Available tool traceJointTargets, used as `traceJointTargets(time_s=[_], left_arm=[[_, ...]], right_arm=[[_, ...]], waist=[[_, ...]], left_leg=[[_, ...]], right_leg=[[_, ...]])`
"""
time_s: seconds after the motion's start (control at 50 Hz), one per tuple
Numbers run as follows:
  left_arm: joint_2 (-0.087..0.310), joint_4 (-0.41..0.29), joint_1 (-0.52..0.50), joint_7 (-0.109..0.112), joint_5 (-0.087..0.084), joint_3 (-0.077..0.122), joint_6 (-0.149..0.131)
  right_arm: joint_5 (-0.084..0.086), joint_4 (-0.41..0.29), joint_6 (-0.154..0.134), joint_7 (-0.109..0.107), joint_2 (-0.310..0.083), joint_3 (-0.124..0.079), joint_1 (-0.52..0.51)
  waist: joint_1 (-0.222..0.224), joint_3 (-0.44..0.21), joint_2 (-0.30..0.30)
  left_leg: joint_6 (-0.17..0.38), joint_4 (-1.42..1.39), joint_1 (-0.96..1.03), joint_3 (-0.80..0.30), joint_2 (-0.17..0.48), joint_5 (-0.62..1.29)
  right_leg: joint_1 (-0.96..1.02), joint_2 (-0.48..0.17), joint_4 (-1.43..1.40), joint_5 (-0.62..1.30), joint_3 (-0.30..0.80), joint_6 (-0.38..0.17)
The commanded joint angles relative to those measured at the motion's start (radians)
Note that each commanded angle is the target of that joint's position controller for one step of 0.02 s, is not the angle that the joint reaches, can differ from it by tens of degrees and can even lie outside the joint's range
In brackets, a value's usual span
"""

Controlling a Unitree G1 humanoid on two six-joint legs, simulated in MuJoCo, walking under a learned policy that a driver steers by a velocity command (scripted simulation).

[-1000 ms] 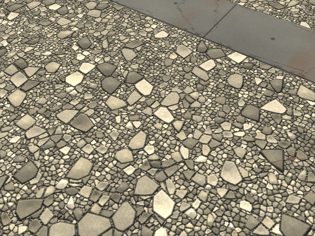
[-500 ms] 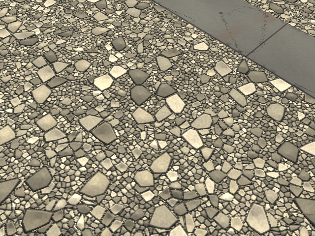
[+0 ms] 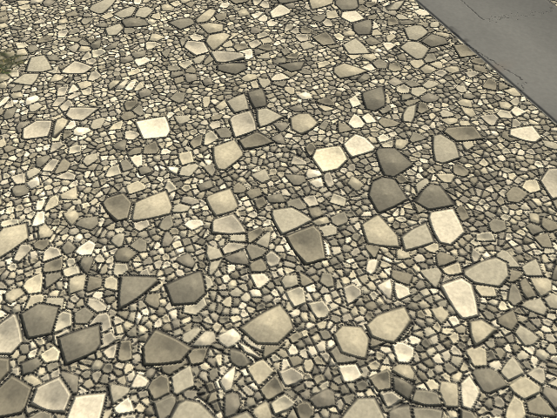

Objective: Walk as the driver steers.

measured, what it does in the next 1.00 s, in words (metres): walks ahead, turning left: left foot, then right foot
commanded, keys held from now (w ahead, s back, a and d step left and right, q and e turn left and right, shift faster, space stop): q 0.24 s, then w+q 0.74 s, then w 0.02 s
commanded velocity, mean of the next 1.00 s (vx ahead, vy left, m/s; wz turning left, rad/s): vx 0.27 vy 0.00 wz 0.60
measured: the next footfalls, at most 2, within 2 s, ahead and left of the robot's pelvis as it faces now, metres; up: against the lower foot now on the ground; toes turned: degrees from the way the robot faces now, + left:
left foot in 0.10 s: +0.03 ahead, +0.14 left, +0.00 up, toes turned +6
right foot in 0.54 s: +0.13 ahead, -0.07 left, +0.00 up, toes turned +23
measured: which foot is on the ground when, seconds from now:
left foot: up 0.00-0.08, down 0.10-0.54, up 0.56-0.98, down 1.00-1.00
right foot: down 0.00-0.10, up 0.12-0.52, down 0.54-1.00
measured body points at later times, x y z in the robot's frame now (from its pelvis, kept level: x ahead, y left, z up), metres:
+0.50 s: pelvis +0.03 +0.03 +0.00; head +0.04 +0.04 +0.45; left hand +0.12 +0.35 -0.09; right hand +0.23 -0.21 -0.09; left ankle -0.01 +0.13 -0.74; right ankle +0.09 -0.09 -0.73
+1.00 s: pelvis +0.20 +0.14 -0.03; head +0.23 +0.17 +0.42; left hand +0.01 +0.38 -0.15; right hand +0.53 +0.09 -0.09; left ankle +0.25 +0.30 -0.74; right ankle +0.10 -0.09 -0.74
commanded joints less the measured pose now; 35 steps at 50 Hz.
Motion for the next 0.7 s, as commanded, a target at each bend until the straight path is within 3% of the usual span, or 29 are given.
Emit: traceJointTargets(time_s=[0.02, 0.08, 0.1, 0.12, 0.14, 0.16, 0.18, 0.2, 0.22, 0.24, 0.28, 0.3, 0.34, 0.46, 0.52, 0.54, 0.56, 0.58, 0.6, 0.62, 0.66, 0.7], left_arm=[[0.22, -0.048, 0.002, -0.006, -0.014, 0.068, -0.008], [0.21, -0.035, -0.021, -0.011, -0.043, 0.069, -0.013], [0.176, -0.011, 0.033, -0.015, -0.038, 0.061, -0.017], [0.112, -0.038, 0.042, -0.021, 0.013, 0.04, -0.02], [0.109, -0.089, -0.049, -0.013, 0.024, 0.035, -0.024], [0.159, -0.091, -0.103, -0.007, 0.007, 0.049, -0.024], [0.165, -0.085, -0.106, -0.004, -0.008, 0.053, -0.02], [0.162, -0.065, -0.085, 0.004, -0.004, 0.057, -0.016], [0.171, -0.06, -0.071, 0.01, 0.003, 0.061, -0.012], [0.163, -0.055, -0.058, 0.007, 0.005, 0.06, -0.013], [0.143, -0.046, -0.03, -0.007, -0.005, 0.054, -0.021], [0.136, -0.05, -0.051, -0.013, -0.012, 0.049, -0.026], [0.129, -0.067, -0.102, -0.025, -0.018, 0.044, -0.042], [0.134, -0.07, -0.106, -0.055, -0.034, 0.046, -0.098], [0.13, -0.038, 0.001, -0.054, -0.039, 0.055, -0.117], [0.16, -0.02, 0.093, -0.045, -0.031, 0.066, -0.12], [0.23, -0.007, 0.189, -0.036, -0.001, 0.077, -0.118], [0.278, 0.011, 0.211, -0.047, 0.017, 0.091, -0.119], [0.217, -0.006, 0.15, -0.044, -0.001, 0.073, -0.12], [0.169, -0.015, 0.114, -0.036, -0.014, 0.058, -0.116], [0.143, -0.018, 0.088, -0.025, -0.012, 0.044, -0.109], [0.139, -0.009, 0.102, -0.02, 0.002, 0.038, -0.115]], right_arm=[[0.001, -0.104, -0.011, 0.011, -0.079, -0.018, -0.051], [0.0, -0.08, -0.007, 0.018, -0.077, -0.03, 0.028], [-0.002, -0.071, -0.008, 0.009, -0.11, -0.043, 0.066], [-0.004, -0.085, -0.014, -0.007, -0.229, -0.072, 0.101], [-0.039, -0.104, -0.032, -0.002, -0.27, -0.071, 0.083], [-0.051, -0.098, -0.053, 0.005, -0.219, -0.059, 0.095], [-0.043, -0.086, -0.065, 0.001, -0.191, -0.046, 0.052], [-0.024, -0.087, -0.066, -0.006, -0.169, -0.041, 0.004], [-0.008, -0.091, -0.061, -0.013, -0.151, -0.033, -0.033], [-0.009, -0.094, -0.056, -0.019, -0.149, -0.029, -0.044], [-0.01, -0.083, -0.054, -0.027, -0.142, -0.027, -0.009], [-0.007, -0.08, -0.057, -0.029, -0.141, -0.027, 0.01], [-0.006, -0.072, -0.063, -0.031, -0.155, -0.029, 0.026], [0.0, -0.057, -0.075, -0.018, -0.181, -0.034, 0.05], [0.002, -0.064, -0.071, -0.018, -0.14, -0.018, 0.019], [-0.001, -0.073, -0.075, -0.019, -0.09, -0.004, 0.004], [0.003, -0.098, -0.081, -0.018, -0.009, 0.019, 0.006], [0.017, -0.142, -0.094, -0.02, -0.069, 0.006, -0.017], [0.013, -0.123, -0.097, -0.019, -0.128, -0.01, -0.003], [0.006, -0.096, -0.095, -0.014, -0.14, -0.018, 0.019], [0.0, -0.083, -0.098, -0.003, -0.117, -0.018, 0.018], [0.0, -0.083, -0.103, 0.006, -0.077, -0.008, -0.003]], waist=[[0.025, -0.118, -0.226], [-0.031, -0.125, -0.2], [-0.037, -0.139, -0.12], [-0.018, -0.159, 0.171], [-0.053, -0.166, 0.295], [-0.099, -0.188, 0.176], [-0.065, -0.145, 0.141], [-0.04, -0.126, 0.096], [-0.024, -0.116, 0.106], [-0.012, -0.124, 0.118], [-0.016, -0.159, 0.113], [-0.034, -0.143, 0.12], [-0.052, -0.096, 0.153], [-0.053, -0.061, 0.148], [0.025, -0.056, 0.106], [0.066, -0.089, 0.059], [0.079, -0.133, -0.135], [0.061, -0.058, -0.254], [0.038, 0.014, -0.207], [0.025, 0.042, -0.187], [0.016, 0.049, -0.159], [0.026, 0.04, -0.143]], left_leg=[[0.025, -0.141, 0.019, 0.069, -0.012, 0.005], [0.099, -0.424, 0.19, 0.104, -0.044, 0.192], [0.135, -0.511, 0.331, 0.044, -0.033, 0.333], [0.226, -0.508, 0.527, -0.281, 0.208, 0.72], [0.44, -0.506, 0.486, -0.502, 0.384, 0.87], [0.458, -0.532, 0.455, -0.456, 0.35, 0.772], [0.4, -0.53, 0.421, -0.373, 0.287, 0.696], [0.347, -0.527, 0.396, -0.323, 0.232, 0.629], [0.325, -0.528, 0.368, -0.301, 0.209, 0.625], [0.323, -0.528, 0.334, -0.288, 0.188, 0.648], [0.323, -0.573, 0.339, -0.298, 0.154, 0.326], [0.325, -0.607, 0.338, -0.329, 0.148, 0.121], [0.328, -0.645, 0.314, -0.389, 0.151, -0.057], [0.327, -0.625, 0.215, -0.483, 0.136, -0.134], [0.271, -0.545, 0.084, -0.48, 0.065, -0.182], [0.222, -0.413, -0.04, -0.425, 0.016, -0.215], [0.151, -0.11, -0.221, -0.231, -0.103, -0.22], [0.136, 0.074, -0.387, -0.174, -0.082, -0.209], [0.123, 0.175, -0.439, -0.171, -0.018, -0.129], [0.11, 0.217, -0.447, -0.153, -0.006, -0.058], [0.092, 0.252, -0.439, -0.135, 0.026, 0.066], [0.076, 0.271, -0.406, -0.103, 0.037, 0.175]], right_leg=[[0.167, -0.242, -0.09, 0.419, 0.149, -0.212], [0.118, -0.224, 0.015, 0.37, 0.09, -0.142], [0.022, -0.184, 0.116, 0.257, 0.029, -0.071], [-0.248, -0.073, 0.408, -0.148, -0.07, 0.035], [-0.445, 0.052, 0.625, -0.457, 0.029, 0.084], [-0.444, 0.036, 0.733, -0.435, 0.128, 0.079], [-0.449, 0.023, 0.746, -0.351, 0.147, 0.067], [-0.447, 0.015, 0.711, -0.275, 0.155, 0.067], [-0.429, 0.017, 0.685, -0.221, 0.157, 0.073], [-0.385, 0.034, 0.69, -0.18, 0.148, 0.081], [-0.361, 0.048, 0.597, -0.102, 0.134, 0.079], [-0.366, 0.052, 0.52, -0.078, 0.134, 0.075], [-0.349, 0.064, 0.381, -0.072, 0.144, 0.066], [-0.15, 0.104, 0.131, -0.112, 0.142, 0.025], [0.103, 0.094, -0.057, 0.023, 0.129, -0.009], [0.271, 0.0, -0.076, -0.007, 0.207, -0.038], [0.411, -0.201, -0.173, -0.27, 0.481, -0.119], [0.345, -0.346, -0.267, -0.495, 0.768, -0.224], [0.303, -0.333, -0.277, -0.539, 0.722, -0.229], [0.287, -0.276, -0.276, -0.469, 0.619, -0.196], [0.257, -0.221, -0.289, -0.262, 0.45, -0.156], [0.218, -0.185, -0.308, -0.078, 0.307, -0.148]])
